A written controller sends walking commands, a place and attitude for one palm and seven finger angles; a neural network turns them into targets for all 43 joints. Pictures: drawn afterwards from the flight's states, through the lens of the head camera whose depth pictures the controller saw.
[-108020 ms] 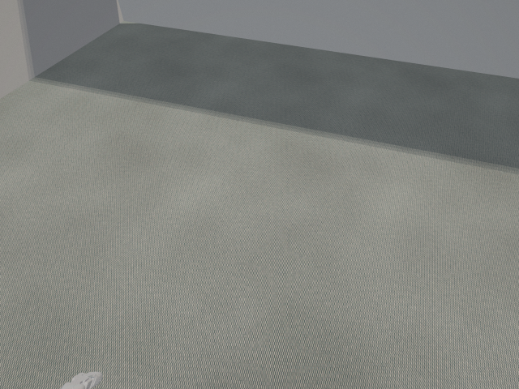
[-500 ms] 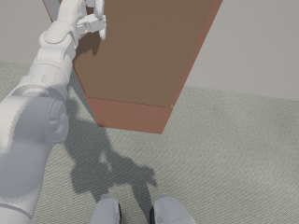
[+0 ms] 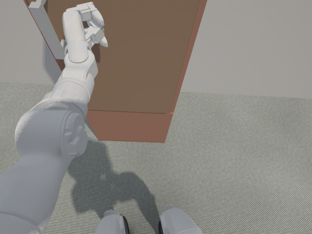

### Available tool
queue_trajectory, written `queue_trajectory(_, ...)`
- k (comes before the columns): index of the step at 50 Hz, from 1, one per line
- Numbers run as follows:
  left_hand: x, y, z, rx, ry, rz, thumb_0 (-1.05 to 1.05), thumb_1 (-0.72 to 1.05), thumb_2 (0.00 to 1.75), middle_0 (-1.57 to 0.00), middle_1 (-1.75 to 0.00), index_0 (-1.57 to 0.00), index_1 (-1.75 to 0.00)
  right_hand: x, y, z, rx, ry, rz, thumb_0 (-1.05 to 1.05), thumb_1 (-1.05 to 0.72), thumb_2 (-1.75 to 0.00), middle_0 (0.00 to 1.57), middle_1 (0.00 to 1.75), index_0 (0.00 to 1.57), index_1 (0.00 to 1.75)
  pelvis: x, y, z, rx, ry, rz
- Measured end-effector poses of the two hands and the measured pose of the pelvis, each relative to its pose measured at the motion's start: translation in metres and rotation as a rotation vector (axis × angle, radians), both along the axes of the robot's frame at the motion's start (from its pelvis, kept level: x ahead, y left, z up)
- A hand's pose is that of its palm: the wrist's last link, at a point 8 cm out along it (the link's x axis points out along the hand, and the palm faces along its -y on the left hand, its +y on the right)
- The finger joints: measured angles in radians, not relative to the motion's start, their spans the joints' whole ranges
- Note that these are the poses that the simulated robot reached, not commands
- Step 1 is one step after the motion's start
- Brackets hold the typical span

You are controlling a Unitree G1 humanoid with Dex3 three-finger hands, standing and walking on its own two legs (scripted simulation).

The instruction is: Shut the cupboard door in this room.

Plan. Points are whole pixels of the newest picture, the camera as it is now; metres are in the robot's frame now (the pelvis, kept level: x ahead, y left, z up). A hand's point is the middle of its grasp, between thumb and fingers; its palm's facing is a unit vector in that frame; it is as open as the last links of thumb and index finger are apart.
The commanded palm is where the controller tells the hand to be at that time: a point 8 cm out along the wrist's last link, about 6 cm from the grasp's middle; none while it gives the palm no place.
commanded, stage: pull the fist back off the door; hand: left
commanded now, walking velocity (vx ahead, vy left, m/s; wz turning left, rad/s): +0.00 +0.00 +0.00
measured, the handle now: (52, 28) +0.61 +0.14 +0.14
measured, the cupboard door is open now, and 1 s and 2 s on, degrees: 0 0 0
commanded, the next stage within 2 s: draw the hand back to the body in 0.36 s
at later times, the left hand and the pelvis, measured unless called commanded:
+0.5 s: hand (109, 49) +0.51 +0.01 +0.15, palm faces +0.03 -1.00 -0.03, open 3.1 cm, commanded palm +0.47 +0.07 +0.15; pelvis +0.05 -0.02 +0.03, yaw +1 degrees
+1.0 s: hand (61, 89) +0.39 +0.10 +0.19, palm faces +0.04 -1.00 -0.03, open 3.1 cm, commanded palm +0.35 +0.16 +0.19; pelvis +0.05 -0.04 +0.05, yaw +2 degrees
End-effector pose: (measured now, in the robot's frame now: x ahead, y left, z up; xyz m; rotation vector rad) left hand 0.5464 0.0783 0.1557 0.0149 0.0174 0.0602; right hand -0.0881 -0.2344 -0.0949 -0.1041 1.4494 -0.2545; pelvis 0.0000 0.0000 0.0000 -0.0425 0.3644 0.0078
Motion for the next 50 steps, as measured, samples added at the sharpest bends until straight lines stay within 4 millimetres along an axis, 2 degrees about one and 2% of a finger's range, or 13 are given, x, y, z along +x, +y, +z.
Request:
queue_trajectory(5,-0.004,-0.003,-0.010,-0.014,-0.019,-0.015,0.00,0.92,0.95,-1.30,-1.50,-1.30,-1.50,0.008,-0.006,0.007,-0.005,0.008,-0.006,0.00,-0.91,-0.90,0.21,0.30,0.20,0.30,0.011,0.000,0.007,0.007,-0.012,-0.012)
queue_trajectory(10,-0.015,0.000,-0.016,-0.021,-0.045,-0.009,0.01,0.91,0.92,-1.30,-1.50,-1.30,-1.50,0.039,-0.015,0.009,-0.007,-0.035,-0.002,0.00,-0.91,-0.90,0.21,0.30,0.20,0.30,0.026,-0.002,0.015,0.016,-0.037,-0.023)
queue_trajectory(14,-0.032,0.002,-0.014,-0.007,-0.069,-0.015,0.01,0.90,0.91,-1.30,-1.50,-1.30,-1.50,0.080,-0.021,0.007,0.003,-0.111,0.014,0.00,-0.91,-0.90,0.20,0.30,0.20,0.30,0.038,-0.005,0.022,0.021,-0.071,-0.024)
queue_trajectory(19,-0.051,-0.001,-0.013,0.004,-0.042,-0.023,0.02,0.90,0.90,-1.30,-1.50,-1.30,-1.50,0.144,-0.028,0.007,0.012,-0.240,0.066,0.00,-0.91,-0.90,0.20,0.30,0.20,0.30,0.049,-0.011,0.029,0.028,-0.119,-0.009)
queue_trajectory(23,-0.058,-0.007,-0.007,0.005,-0.043,-0.022,0.02,0.90,0.90,-1.30,-1.50,-1.30,-1.50,0.190,-0.032,0.010,0.009,-0.347,0.110,0.00,-0.91,-0.90,0.20,0.30,0.20,0.30,0.051,-0.016,0.031,0.035,-0.143,0.002)
queue_trajectory(27,-0.061,-0.012,0.001,0.011,-0.059,-0.027,0.02,0.90,0.90,-1.30,-1.50,-1.30,-1.50,0.222,-0.035,0.013,0.013,-0.422,0.143,0.00,-0.91,-0.90,0.20,0.30,0.20,0.30,0.052,-0.022,0.032,0.045,-0.154,0.006)
queue_trajectory(30,-0.067,-0.008,0.006,0.007,-0.071,-0.018,0.02,0.90,0.90,-1.30,-1.50,-1.30,-1.50,0.234,-0.037,0.016,0.026,-0.456,0.144,0.00,-0.91,-0.90,0.20,0.30,0.20,0.30,0.054,-0.026,0.034,0.054,-0.166,-0.003)
queue_trajectory(34,-0.085,0.012,0.007,0.012,-0.063,0.007,0.02,0.90,0.90,-1.30,-1.50,-1.30,-1.50,0.240,-0.039,0.021,0.045,-0.473,0.134,0.00,-0.91,-0.90,0.20,0.30,0.20,0.30,0.057,-0.032,0.039,0.064,-0.198,-0.011)
queue_trajectory(42,-0.138,0.055,0.019,0.030,-0.085,0.009,0.02,0.90,0.90,-1.30,-1.50,-1.30,-1.50,0.250,-0.047,0.029,0.037,-0.489,0.148,0.01,-0.91,-0.90,0.20,0.30,0.20,0.30,0.056,-0.039,0.047,0.066,-0.277,0.008)
queue_trajectory(50,-0.184,0.075,0.032,0.017,-0.087,-0.020,0.02,0.90,0.90,-1.27,-1.48,-1.28,-1.48,0.284,-0.042,0.050,0.010,-0.617,0.186,0.01,-0.91,-0.90,0.20,0.30,0.20,0.30,0.048,-0.035,0.052,0.065,-0.334,0.017)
